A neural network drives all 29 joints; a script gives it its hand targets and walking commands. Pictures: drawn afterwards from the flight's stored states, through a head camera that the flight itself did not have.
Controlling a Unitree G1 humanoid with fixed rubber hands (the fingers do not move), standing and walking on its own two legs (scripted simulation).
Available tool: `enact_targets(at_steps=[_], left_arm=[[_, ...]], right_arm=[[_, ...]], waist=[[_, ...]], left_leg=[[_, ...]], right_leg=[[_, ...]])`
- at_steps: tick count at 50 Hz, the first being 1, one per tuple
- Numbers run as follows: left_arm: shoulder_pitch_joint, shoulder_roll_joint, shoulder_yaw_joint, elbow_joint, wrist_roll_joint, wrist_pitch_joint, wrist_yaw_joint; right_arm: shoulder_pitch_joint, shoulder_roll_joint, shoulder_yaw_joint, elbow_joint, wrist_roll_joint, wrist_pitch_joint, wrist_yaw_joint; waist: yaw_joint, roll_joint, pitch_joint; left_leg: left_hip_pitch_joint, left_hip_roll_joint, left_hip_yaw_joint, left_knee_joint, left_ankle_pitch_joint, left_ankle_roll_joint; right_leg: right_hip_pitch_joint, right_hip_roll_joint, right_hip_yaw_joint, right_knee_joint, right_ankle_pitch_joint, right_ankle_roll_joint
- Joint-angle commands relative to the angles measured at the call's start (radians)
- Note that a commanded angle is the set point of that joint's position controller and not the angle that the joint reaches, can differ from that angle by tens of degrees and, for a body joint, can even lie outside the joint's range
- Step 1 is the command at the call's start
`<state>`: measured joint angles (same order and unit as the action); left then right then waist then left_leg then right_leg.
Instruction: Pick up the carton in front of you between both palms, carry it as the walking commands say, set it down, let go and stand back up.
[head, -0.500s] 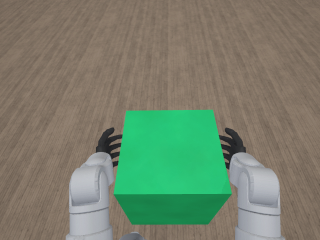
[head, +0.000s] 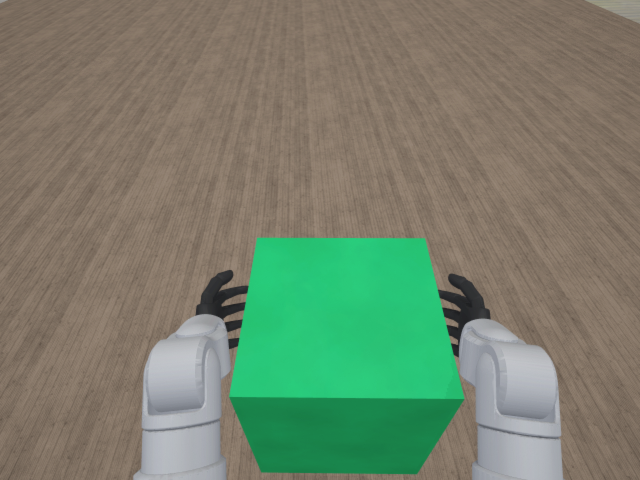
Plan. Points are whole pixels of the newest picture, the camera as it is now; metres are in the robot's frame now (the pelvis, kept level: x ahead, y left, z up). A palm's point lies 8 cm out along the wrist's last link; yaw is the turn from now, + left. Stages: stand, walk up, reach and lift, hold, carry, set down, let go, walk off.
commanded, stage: carry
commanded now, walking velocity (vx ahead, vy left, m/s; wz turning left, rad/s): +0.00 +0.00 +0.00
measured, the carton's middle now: (339, 360) +0.27 +0.00 +0.02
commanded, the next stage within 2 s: hold in 1.40 s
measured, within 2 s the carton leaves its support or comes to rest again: neither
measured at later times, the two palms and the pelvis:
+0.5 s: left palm (222, 325) +0.28 +0.14 +0.08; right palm (468, 325) +0.28 -0.16 +0.08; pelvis +0.03 -0.01 -0.01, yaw +0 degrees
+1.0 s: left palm (226, 363) +0.25 +0.14 +0.04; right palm (469, 362) +0.25 -0.16 +0.04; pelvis -0.02 -0.01 +0.00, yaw +0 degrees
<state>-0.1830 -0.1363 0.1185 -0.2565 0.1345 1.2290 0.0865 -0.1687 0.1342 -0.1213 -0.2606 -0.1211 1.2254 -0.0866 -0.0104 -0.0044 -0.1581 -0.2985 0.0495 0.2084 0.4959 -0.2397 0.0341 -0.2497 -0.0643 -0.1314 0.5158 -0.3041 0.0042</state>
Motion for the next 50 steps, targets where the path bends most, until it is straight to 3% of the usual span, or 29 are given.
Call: enact_targets(at_steps=[1, 4, 8, 15, 24, 36, 50], left_arm=[[-0.439, -0.913, -0.688, -0.014, -0.409, -0.003, -0.263], [-0.428, -0.91, -0.685, 0.008, -0.406, -0.005, -0.265], [-0.471, -0.927, -0.699, -0.026, -0.424, -0.013, -0.267], [-0.473, -0.924, -0.715, -0.076, -0.438, -0.017, -0.262], [-0.412, -0.942, -0.725, -0.028, -0.407, -0.051, -0.276], [-0.395, -0.874, -0.678, 0.063, -0.317, -0.203, -0.275], [-0.462, -0.845, -0.478, 0.337, -0.144, -0.485, -0.285]], right_arm=[[-0.499, 0.908, 0.723, -0.052, 0.422, -0.001, 0.265], [-0.484, 0.905, 0.716, -0.029, 0.412, -0.002, 0.263], [-0.507, 0.928, 0.72, -0.042, 0.417, -0.01, 0.261], [-0.489, 0.931, 0.723, -0.076, 0.417, -0.015, 0.255], [-0.43, 0.949, 0.732, -0.027, 0.391, -0.049, 0.269], [-0.416, 0.871, 0.686, 0.061, 0.303, -0.201, 0.271], [-0.486, 0.847, 0.485, 0.326, 0.129, -0.483, 0.277]], waist=[[0.006, -0.033, -0.235], [0.006, -0.021, -0.254], [0.008, -0.019, -0.255], [0.008, 0.001, -0.272], [0.008, 0.002, -0.205], [0.008, 0.008, -0.149], [0.012, 0.005, -0.141]], left_leg=[[0.14, 0.132, -0.11, 0.039, 0.482, -0.024], [0.142, 0.118, -0.1, 0.074, 0.569, -0.032], [0.138, 0.111, -0.101, 0.081, 0.547, -0.036], [0.166, 0.122, -0.114, 0.088, 0.546, -0.024], [0.126, 0.127, -0.125, 0.049, 0.408, -0.019], [0.097, 0.125, -0.14, -0.023, 0.216, -0.018], [0.079, 0.124, -0.147, -0.064, 0.101, -0.021]], right_leg=[[0.08, -0.117, 0.079, -0.02, 0.549, 0.004], [0.105, -0.108, 0.07, 0.011, 0.679, 0.007], [0.116, -0.107, 0.069, 0.022, 0.704, 0.003], [0.104, -0.101, 0.066, 0.033, 0.6, -0.003], [0.075, -0.101, 0.072, 0.002, 0.456, -0.008], [0.029, -0.093, 0.085, -0.066, 0.232, -0.026], [-0.013, -0.094, 0.094, -0.106, 0.117, -0.032]])
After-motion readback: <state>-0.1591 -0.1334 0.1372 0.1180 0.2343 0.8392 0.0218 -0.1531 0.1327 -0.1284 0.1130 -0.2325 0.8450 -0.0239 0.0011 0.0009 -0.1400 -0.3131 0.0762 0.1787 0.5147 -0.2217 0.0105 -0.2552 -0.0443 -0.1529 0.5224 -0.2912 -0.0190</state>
